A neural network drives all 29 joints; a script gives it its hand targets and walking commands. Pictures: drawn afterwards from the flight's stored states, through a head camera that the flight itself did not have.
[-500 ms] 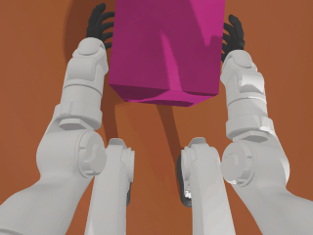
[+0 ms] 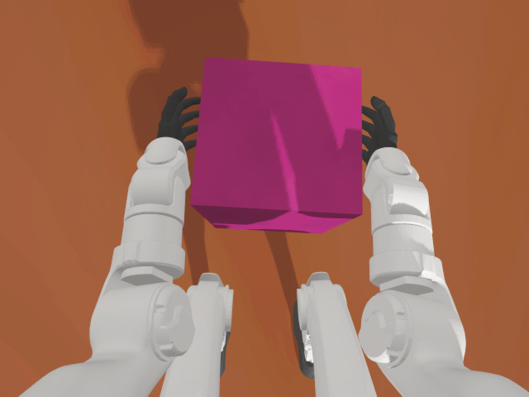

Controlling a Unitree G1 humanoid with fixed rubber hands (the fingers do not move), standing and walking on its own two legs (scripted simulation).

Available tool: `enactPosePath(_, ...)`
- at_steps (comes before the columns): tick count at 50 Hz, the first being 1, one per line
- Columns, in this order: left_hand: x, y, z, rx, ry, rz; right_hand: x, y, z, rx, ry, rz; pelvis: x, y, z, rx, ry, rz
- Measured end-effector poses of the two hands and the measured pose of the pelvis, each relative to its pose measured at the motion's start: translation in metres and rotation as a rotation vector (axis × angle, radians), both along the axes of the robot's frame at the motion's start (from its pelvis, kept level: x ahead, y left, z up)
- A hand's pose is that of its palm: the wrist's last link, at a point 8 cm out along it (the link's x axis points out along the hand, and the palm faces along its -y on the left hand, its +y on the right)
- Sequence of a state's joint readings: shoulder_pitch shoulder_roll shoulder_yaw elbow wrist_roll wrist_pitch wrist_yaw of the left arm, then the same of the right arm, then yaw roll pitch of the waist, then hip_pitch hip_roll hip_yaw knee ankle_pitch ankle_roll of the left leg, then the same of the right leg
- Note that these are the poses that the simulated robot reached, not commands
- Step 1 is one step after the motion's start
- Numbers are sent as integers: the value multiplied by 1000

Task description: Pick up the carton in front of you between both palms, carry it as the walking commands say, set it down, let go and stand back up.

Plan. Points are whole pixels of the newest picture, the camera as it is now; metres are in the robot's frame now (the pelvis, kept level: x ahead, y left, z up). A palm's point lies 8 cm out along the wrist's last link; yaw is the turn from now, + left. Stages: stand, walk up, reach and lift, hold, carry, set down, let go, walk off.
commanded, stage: reach and lift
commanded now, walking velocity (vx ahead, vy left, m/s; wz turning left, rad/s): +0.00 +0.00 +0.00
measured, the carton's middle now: (274, 163) +0.47 -0.01 -0.11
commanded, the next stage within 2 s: hold in 1.96 s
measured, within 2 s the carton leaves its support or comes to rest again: neither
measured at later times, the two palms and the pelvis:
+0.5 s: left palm (121, 129) +0.42 +0.14 +0.11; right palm (445, 137) +0.41 -0.16 +0.12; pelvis +0.04 +0.00 +0.14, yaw +0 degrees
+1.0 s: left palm out of the picture +0.37 +0.15 +0.25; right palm out of the picture +0.37 -0.15 +0.25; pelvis +0.08 +0.00 +0.23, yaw +0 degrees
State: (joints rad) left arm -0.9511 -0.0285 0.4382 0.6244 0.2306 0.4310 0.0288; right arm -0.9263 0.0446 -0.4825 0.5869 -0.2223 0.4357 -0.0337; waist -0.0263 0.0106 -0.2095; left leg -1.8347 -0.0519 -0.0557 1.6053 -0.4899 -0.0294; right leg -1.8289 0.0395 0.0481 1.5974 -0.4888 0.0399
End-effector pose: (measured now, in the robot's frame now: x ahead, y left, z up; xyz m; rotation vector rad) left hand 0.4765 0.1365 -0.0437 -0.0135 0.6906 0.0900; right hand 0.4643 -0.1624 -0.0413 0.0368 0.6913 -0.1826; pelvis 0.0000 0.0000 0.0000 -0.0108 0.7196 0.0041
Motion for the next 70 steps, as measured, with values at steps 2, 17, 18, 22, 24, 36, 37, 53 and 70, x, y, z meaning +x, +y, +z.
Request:
enactPosePath(2,-5,0,14,-1,2,1,-4,0,14,0,2,0,4,0,12,-1,-16,1)
enactPosePath(17,-39,1,111,-2,2,22,-34,1,110,8,2,13,31,0,98,7,-172,-4)
enactPosePath(18,-41,2,117,-2,1,24,-36,1,116,8,1,14,32,0,103,7,-185,-4)
enactPosePath(22,-51,3,140,-3,1,29,-44,3,139,9,1,18,39,-1,124,9,-239,-5)
enactPosePath(24,-55,3,152,-3,1,31,-48,3,151,9,0,20,42,-1,135,9,-268,-6)
enactPosePath(36,-81,6,224,-1,-6,40,-70,6,222,9,-6,30,65,-3,192,10,-467,-5)
enactPosePath(37,-83,7,230,0,-7,40,-72,6,228,9,-8,31,66,-3,196,11,-486,-5)
enactPosePath(53,-109,9,300,29,-23,21,-96,9,298,-22,-23,65,73,-3,230,11,-760,-2)
enactPosePath(70,-108,9,303,25,-20,25,-95,8,302,-20,-21,63,67,-4,232,11,-800,-3)
